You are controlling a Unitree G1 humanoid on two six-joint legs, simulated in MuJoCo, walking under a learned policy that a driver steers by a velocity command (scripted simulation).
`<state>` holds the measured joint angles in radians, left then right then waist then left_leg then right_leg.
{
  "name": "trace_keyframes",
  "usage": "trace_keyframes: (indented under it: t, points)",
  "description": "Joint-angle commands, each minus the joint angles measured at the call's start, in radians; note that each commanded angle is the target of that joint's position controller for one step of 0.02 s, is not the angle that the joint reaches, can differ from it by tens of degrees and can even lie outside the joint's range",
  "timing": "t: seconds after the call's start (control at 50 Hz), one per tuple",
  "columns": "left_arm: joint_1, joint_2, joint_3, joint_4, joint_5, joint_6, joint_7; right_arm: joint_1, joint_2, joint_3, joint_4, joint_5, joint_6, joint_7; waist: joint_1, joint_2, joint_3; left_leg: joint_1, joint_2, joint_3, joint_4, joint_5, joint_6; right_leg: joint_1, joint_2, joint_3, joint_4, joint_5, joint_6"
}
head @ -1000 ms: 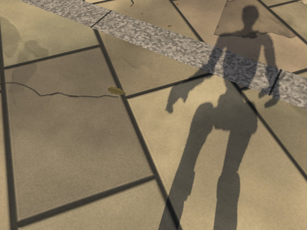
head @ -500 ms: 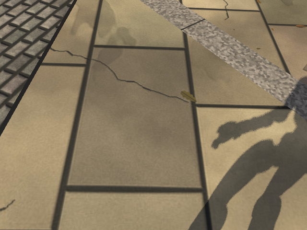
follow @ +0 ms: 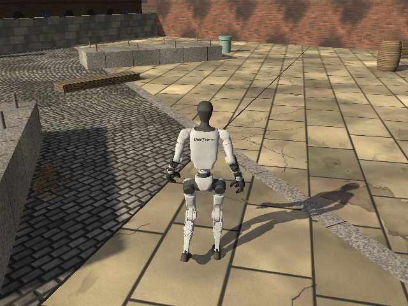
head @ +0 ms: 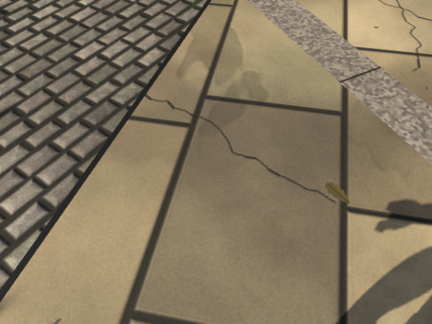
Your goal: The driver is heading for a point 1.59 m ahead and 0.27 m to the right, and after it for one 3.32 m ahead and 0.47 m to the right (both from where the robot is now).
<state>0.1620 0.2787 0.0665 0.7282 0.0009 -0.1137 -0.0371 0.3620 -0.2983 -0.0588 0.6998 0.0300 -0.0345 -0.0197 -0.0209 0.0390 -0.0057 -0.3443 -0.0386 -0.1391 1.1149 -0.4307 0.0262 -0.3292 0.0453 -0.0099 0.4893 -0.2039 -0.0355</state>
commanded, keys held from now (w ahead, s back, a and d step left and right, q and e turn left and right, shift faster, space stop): w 1.00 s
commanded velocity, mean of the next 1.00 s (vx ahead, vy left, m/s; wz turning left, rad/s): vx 0.49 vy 0.00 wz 0.06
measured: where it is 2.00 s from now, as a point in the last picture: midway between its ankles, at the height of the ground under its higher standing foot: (212, 177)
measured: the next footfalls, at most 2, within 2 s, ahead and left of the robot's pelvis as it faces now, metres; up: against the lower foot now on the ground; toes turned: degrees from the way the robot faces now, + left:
left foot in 0.38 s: +0.37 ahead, +0.16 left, +0.00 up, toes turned +3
right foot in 0.90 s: +0.67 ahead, -0.07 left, +0.00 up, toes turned +0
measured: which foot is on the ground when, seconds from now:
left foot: up 0.00-0.36, down 0.38-0.92, up 0.94-1.00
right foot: down 0.00-0.38, up 0.40-0.88, down 0.90-1.00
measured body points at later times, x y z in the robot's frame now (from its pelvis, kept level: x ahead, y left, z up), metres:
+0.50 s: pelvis +0.27 +0.06 +0.00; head +0.31 +0.08 +0.45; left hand +0.32 +0.35 -0.13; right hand +0.45 -0.19 -0.09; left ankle +0.33 +0.15 -0.73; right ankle +0.16 -0.09 -0.64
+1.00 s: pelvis +0.55 +0.01 -0.01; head +0.58 +0.01 +0.44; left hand +0.72 +0.27 -0.09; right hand +0.59 -0.27 -0.14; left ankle +0.39 +0.15 -0.65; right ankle +0.63 -0.07 -0.73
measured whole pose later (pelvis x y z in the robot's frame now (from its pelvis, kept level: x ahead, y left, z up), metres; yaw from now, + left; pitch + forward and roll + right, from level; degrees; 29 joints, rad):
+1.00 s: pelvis +0.55 +0.01 -0.01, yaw +2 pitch +2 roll +1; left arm 0.11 0.28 0.03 0.73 -0.01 -0.08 -0.04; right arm 0.36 -0.30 -0.04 0.83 0.02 -0.06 0.00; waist -0.04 0.01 0.04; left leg -0.26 -0.01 -0.05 1.06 -0.47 0.03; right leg -0.42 0.02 -0.04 0.55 -0.16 -0.06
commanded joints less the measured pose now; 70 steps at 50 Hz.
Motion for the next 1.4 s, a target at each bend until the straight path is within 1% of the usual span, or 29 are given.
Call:
trace_keyframes:
  t: [0.02,0.08,0.16,0.2,0.28,0.32,0.36,0.38,0.4,0.42,0.44,0.48,0.5,0.58,0.7,0.8,0.86,0.88,0.9,0.92,0.94,0.96,0.98,1.0,1.04,1.12,1.24,1.32,1.4]
  points:
    - [0.092,0.099,0.021,-0.018,0.011,0.005,0.014,-0.088,-0.100,-0.025,-0.107,-0.014,-0.033,0.010,0.048,-0.123,0.016,-0.379,0.116,-0.004,0.053,0.114,0.001,0.291,-0.287,0.384,-0.278,-0.065,-0.176]
    - [0.104,0.110,0.020,0.003,-0.004,-0.002,0.020,-0.104,-0.055,-0.010,-0.108,-0.018,-0.030,0.020,0.034,-0.139,0.027,-0.364,0.138,0.050,-0.045,0.147,-0.019,0.234,-0.270,0.291,-0.327,0.063,-0.197]
    - [0.129,0.156,0.027,0.028,-0.015,0.007,0.028,-0.229,-0.019,0.014,-0.141,-0.026,-0.044,0.030,0.066,-0.112,0.052,-0.339,0.142,0.097,-0.303,0.321,-0.039,0.208,-0.245,0.168,-0.354,0.195,-0.186]
    - [0.155,0.170,0.026,0.042,-0.022,0.014,0.028,-0.291,-0.015,0.018,-0.150,-0.020,-0.051,0.039,0.088,-0.110,0.057,-0.274,0.119,0.123,-0.426,0.411,-0.039,0.197,-0.228,0.118,-0.345,0.221,-0.166]
    - [0.221,0.191,0.028,0.079,-0.034,0.031,0.028,-0.373,-0.040,0.010,-0.179,-0.007,-0.055,0.056,0.100,-0.117,0.074,-0.228,0.091,0.128,-0.546,0.429,-0.008,0.280,-0.282,0.122,-0.316,0.260,-0.142]
    - [0.223,0.207,0.032,0.088,-0.034,0.044,0.033,-0.349,-0.066,-0.003,-0.178,-0.009,-0.056,0.061,0.066,-0.124,0.053,-0.163,0.069,0.142,-0.585,0.371,0.024,0.339,-0.296,0.112,-0.251,0.405,-0.121]
    - [0.212,0.200,0.026,0.087,-0.029,0.054,0.038,-0.137,-0.127,-0.040,-0.118,-0.017,-0.052,0.051,-0.055,-0.111,-0.082,0.151,0.020,0.187,-0.627,0.372,0.075,0.299,-0.236,0.042,0.017,0.662,-0.079]
    - [0.210,0.154,0.004,0.063,-0.006,0.053,0.041,0.042,-0.188,-0.061,-0.084,-0.024,-0.045,0.039,-0.129,-0.040,-0.219,0.445,0.166,0.033,-0.588,0.373,0.130,0.113,-0.191,0.009,0.302,0.447,-0.043]
    - [0.330,0.025,-0.035,0.033,-0.001,0.034,0.037,0.085,-0.285,-0.073,-0.073,-0.038,-0.041,0.039,-0.052,0.240,-0.346,0.738,0.418,-0.471,-0.689,0.163,0.285,-0.263,-0.008,0.002,0.674,-0.235,0.023]
    - [0.289,0.120,-0.017,0.048,-0.021,0.015,0.031,0.096,-0.191,-0.052,-0.074,-0.025,-0.042,0.042,-0.092,0.193,-0.371,0.736,0.426,-0.628,-0.793,0.042,0.296,-0.380,-0.029,0.131,0.805,-0.359,0.018]
    - [0.198,0.170,-0.001,0.018,-0.045,0.005,0.025,0.031,-0.152,-0.036,-0.073,-0.023,-0.044,0.042,-0.085,0.137,-0.212,0.626,0.391,-0.471,-0.803,0.083,0.256,-0.453,-0.080,0.114,0.827,-0.287,0.011]
    - [0.108,0.152,-0.003,0.000,-0.021,0.002,0.029,-0.075,-0.114,-0.024,-0.074,-0.033,-0.046,0.047,-0.031,0.024,-0.071,0.375,0.309,-0.262,-0.838,0.308,0.223,-0.398,-0.151,0.081,0.726,-0.146,0.014]
    - [0.120,0.146,0.000,0.003,-0.016,0.011,0.027,-0.104,-0.091,-0.016,-0.076,-0.041,-0.052,0.049,0.003,0.035,-0.055,0.299,0.280,-0.206,-0.867,0.382,0.216,-0.339,-0.175,0.089,0.689,-0.107,0.017]
    - [0.115,0.090,-0.013,0.002,-0.007,0.048,0.030,-0.113,-0.107,-0.024,-0.041,-0.027,-0.075,0.046,0.043,0.030,-0.009,0.175,0.260,-0.089,-0.962,0.462,0.239,-0.300,-0.189,0.072,0.565,-0.028,0.052]
    - [-0.101,0.062,-0.028,-0.052,-0.007,0.035,0.016,-0.042,-0.148,-0.032,0.016,-0.020,-0.064,0.028,-0.026,0.008,0.058,0.188,0.212,0.043,-0.992,0.440,0.187,-0.291,-0.153,0.039,0.191,0.291,0.060]
    - [-0.224,0.078,-0.026,-0.102,-0.017,0.022,-0.009,0.041,-0.169,-0.038,0.076,-0.011,-0.042,0.023,-0.062,0.014,0.085,0.332,0.274,0.026,-0.932,0.444,0.171,-0.307,-0.123,0.037,0.057,0.252,0.025]
    - [-0.178,0.105,-0.015,-0.100,-0.014,0.017,-0.017,0.035,-0.185,-0.044,0.092,-0.009,-0.025,0.015,-0.021,0.040,0.050,0.407,0.293,0.023,-0.840,0.620,0.142,-0.219,-0.091,0.011,0.015,0.137,-0.017]
    - [-0.095,0.127,-0.002,-0.078,-0.011,0.016,-0.013,0.015,-0.189,-0.044,0.092,-0.009,-0.019,0.012,0.031,0.045,-0.002,0.401,0.266,0.051,-0.739,0.783,0.123,-0.092,-0.059,-0.021,-0.012,0.131,-0.039]
    - [0.058,0.174,0.023,-0.034,-0.008,0.017,-0.004,0.015,-0.165,-0.033,0.089,-0.016,-0.015,0.009,0.099,0.028,-0.108,0.335,0.213,0.092,-0.555,0.840,0.094,0.136,-0.058,-0.024,-0.004,0.157,-0.072]
    - [0.241,0.252,0.043,-0.003,-0.001,0.022,0.008,0.027,-0.109,-0.008,0.060,-0.043,-0.017,0.005,0.156,-0.102,-0.270,0.125,0.145,0.140,-0.226,0.544,0.053,0.443,-0.253,0.199,0.036,0.212,-0.139]
    - [0.260,0.299,0.050,0.013,0.001,0.027,0.001,0.159,-0.005,0.019,0.051,-0.027,-0.039,0.015,0.078,-0.364,-0.371,-0.259,-0.032,0.098,0.073,-0.128,-0.006,0.723,-0.432,0.676,-0.098,-0.047,-0.289]
    - [0.244,0.197,0.026,0.002,-0.016,0.028,0.001,0.080,-0.117,-0.003,0.063,-0.008,-0.056,0.021,0.126,-0.238,-0.309,-0.374,0.018,-0.008,0.169,-0.152,0.001,0.685,-0.412,0.706,-0.173,-0.193,-0.259]
    - [0.182,0.165,0.014,-0.004,-0.015,0.028,0.005,-0.017,-0.153,-0.015,0.034,0.012,-0.066,0.026,0.118,-0.181,-0.170,-0.427,0.066,0.021,0.166,-0.060,0.012,0.563,-0.384,0.561,-0.193,-0.167,-0.221]
    - [0.121,0.153,0.010,-0.012,-0.008,0.028,0.005,-0.065,-0.140,-0.011,0.024,0.005,-0.069,0.021,0.088,-0.097,-0.096,-0.397,0.114,0.052,0.123,0.030,0.009,0.430,-0.347,0.462,-0.213,-0.062,-0.203]
    - [0.061,0.114,-0.001,-0.018,0.011,0.023,0.004,-0.067,-0.118,-0.015,0.026,-0.016,-0.058,0.020,0.032,-0.110,-0.038,-0.304,0.165,0.052,0.040,0.128,-0.004,0.260,-0.291,0.342,-0.266,0.101,-0.197]
    - [0.073,0.134,0.007,0.013,-0.001,0.005,0.009,-0.083,-0.070,-0.006,0.021,-0.026,-0.029,0.014,0.009,-0.103,0.001,-0.295,0.182,0.072,-0.078,0.212,-0.042,0.172,-0.268,0.220,-0.347,0.230,-0.222]
    - [0.154,0.167,0.013,0.060,-0.011,0.021,0.028,-0.284,-0.031,0.011,-0.027,-0.024,-0.046,0.030,0.077,-0.088,0.052,-0.285,0.148,0.114,-0.442,0.511,-0.049,0.204,-0.216,0.087,-0.370,0.250,-0.170]
    - [0.227,0.182,0.018,0.104,-0.018,0.040,0.032,-0.394,-0.038,0.013,-0.065,-0.013,-0.056,0.052,0.112,-0.090,0.082,-0.299,0.121,0.122,-0.558,0.506,-0.029,0.312,-0.265,0.098,-0.334,0.243,-0.167]
    - [0.228,0.200,0.027,0.125,-0.025,0.061,0.042,-0.367,-0.075,-0.001,-0.074,-0.017,-0.066,0.065,0.062,-0.113,0.055,-0.204,0.086,0.126,-0.623,0.367,0.020,0.401,-0.304,0.131,-0.219,0.422,-0.136]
